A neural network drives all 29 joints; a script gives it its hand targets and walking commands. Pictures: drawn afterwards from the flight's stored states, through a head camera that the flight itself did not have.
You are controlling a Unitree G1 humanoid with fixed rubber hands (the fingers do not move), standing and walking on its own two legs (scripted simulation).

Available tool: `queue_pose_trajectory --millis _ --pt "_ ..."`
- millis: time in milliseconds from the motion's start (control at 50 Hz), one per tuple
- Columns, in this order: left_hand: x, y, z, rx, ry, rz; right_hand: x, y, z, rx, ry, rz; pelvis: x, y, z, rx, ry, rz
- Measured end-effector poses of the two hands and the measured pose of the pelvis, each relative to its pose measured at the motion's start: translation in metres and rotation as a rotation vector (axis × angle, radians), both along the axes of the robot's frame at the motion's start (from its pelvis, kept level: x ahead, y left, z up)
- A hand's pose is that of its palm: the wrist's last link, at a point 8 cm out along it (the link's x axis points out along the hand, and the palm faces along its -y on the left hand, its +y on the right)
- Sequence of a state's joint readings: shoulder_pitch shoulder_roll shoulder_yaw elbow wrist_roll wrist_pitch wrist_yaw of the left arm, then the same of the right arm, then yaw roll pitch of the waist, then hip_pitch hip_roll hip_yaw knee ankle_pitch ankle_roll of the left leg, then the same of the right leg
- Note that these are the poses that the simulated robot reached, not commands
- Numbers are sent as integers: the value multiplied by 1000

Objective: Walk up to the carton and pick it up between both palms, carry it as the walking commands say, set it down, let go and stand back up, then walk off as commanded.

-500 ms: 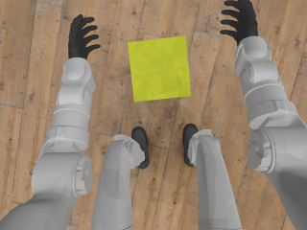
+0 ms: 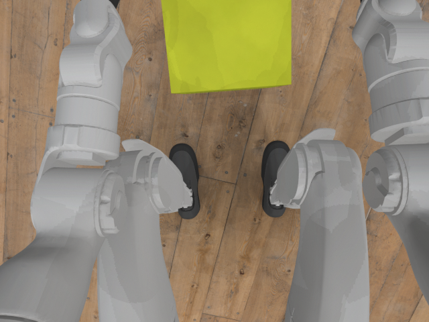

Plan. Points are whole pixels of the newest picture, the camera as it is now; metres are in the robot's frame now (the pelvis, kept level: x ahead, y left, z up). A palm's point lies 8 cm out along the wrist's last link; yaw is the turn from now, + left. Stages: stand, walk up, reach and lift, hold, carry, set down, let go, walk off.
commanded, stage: reach and lift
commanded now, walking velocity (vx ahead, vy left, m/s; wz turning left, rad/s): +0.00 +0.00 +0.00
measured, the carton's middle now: (225, 34) +0.52 -0.02 -0.34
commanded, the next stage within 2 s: none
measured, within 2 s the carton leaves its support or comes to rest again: neither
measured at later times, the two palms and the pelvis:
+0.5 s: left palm out of the picture +0.56 +0.15 -0.22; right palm out of the picture +0.54 -0.21 -0.24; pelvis +0.01 +0.00 -0.06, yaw +0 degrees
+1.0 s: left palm out of the picture +0.58 +0.13 -0.26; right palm out of the picture +0.56 -0.23 -0.27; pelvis +0.02 +0.00 -0.08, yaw +0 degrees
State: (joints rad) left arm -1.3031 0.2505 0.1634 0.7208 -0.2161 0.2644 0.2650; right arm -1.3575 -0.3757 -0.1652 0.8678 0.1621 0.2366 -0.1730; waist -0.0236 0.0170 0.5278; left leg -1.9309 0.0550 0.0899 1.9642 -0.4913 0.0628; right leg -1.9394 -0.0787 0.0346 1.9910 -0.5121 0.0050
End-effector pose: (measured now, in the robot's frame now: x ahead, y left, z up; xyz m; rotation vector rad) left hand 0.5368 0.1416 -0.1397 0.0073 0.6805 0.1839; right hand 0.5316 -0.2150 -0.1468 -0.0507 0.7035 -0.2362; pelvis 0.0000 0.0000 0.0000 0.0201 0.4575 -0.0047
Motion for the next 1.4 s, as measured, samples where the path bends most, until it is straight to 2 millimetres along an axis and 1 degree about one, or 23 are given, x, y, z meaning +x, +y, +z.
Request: queue_pose_trajectory --millis 60,100,140,180,240,280,340,380,420,480,580,640,760,1000,1220,1340,1400 --pt "6 -4 2 -4 -34 -1 1 -3 -5 3 18 -12 1 0 -8 -1 -16 1" --pt "7 -6 -4 -6 -29 -2 3 -3 -8 11 21 -10 2 -1 -12 -1 -19 1" --pt "5 -6 -14 -7 -9 -3 6 -2 -13 18 16 -1 3 -1 -15 -1 -18 0" --pt "2 -5 -26 -8 10 -3 7 1 -21 26 24 7 3 -2 -19 1 -13 1" --pt "-3 0 -44 -6 30 2 6 4 -40 34 40 15 5 -3 -25 2 1 2" --pt "-2 4 -53 9 54 -3 3 8 -55 42 57 19 6 -4 -31 2 9 3" --pt "9 11 -54 34 26 -11 -2 15 -76 50 79 36 8 -4 -39 1 16 5" --pt "17 13 -56 48 7 -20 -3 16 -87 46 102 45 10 -4 -45 0 19 6" --pt "22 13 -63 53 15 -34 2 14 -88 41 93 41 11 -3 -51 -3 21 6" --pt "25 8 -77 48 44 -56 12 9 -87 31 49 43 14 -2 -58 -9 23 7" --pt "33 -3 -96 31 62 -75 8 3 -106 29 100 48 18 -1 -69 -14 44 8" --pt "40 -8 -103 24 44 -81 12 -5 -113 5 96 50 20 -1 -74 -16 60 7" --pt "47 -13 -115 22 37 -85 20 -15 -121 -16 73 56 23 -2 -81 -12 81 4" --pt "47 -14 -115 30 35 -86 24 -13 -121 -10 56 74 23 -4 -81 -6 84 -1" --pt "47 -14 -115 37 32 -97 27 -7 -120 -20 49 112 23 -3 -81 -7 83 -3" --pt "46 -13 -115 44 31 -120 30 2 -120 -9 46 144 23 -3 -81 -6 84 -4" --pt "47 -13 -115 44 31 -124 32 9 -120 11 42 161 23 -3 -81 -6 84 -4"
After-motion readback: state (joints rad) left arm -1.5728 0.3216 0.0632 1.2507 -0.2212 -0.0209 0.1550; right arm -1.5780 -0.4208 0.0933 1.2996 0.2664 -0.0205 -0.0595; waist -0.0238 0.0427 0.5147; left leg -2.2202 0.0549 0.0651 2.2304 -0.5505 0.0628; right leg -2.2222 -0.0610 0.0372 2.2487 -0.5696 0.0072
